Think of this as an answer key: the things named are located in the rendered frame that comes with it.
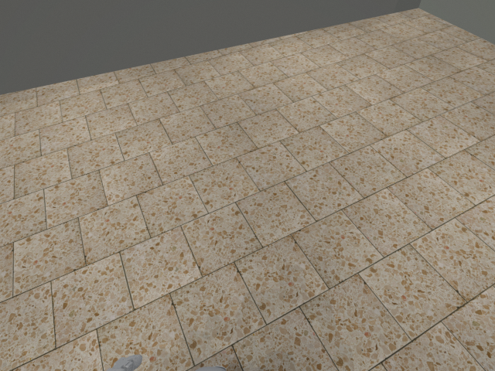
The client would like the robot left hand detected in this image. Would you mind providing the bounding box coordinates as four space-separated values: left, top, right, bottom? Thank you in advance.
106 355 142 371

